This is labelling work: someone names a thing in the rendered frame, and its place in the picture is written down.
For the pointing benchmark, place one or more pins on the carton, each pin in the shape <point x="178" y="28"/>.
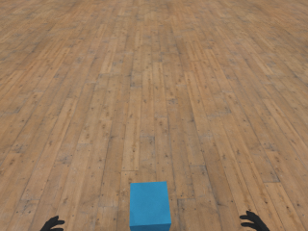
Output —
<point x="149" y="207"/>

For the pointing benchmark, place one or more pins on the left robot hand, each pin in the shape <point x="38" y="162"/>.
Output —
<point x="51" y="223"/>

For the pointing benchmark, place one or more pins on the right robot hand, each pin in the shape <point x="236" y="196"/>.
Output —
<point x="258" y="225"/>

